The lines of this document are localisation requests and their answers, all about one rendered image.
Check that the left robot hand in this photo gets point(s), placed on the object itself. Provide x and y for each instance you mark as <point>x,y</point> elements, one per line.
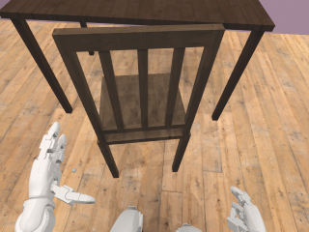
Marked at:
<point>46,167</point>

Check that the chair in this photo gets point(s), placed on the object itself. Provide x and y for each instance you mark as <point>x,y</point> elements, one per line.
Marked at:
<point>141,107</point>

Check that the left robot thigh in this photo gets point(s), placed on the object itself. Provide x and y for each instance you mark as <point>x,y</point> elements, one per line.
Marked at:
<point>128,221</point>

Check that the right robot hand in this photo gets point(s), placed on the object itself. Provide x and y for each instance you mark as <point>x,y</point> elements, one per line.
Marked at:
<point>250,219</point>

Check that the robot left shin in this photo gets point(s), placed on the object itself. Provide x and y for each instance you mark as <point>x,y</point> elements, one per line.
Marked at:
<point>132,208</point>

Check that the table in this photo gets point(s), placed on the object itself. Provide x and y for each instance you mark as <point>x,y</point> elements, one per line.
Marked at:
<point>244,15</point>

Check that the robot left forearm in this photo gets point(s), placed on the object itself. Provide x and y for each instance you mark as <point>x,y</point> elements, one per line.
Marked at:
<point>37,216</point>

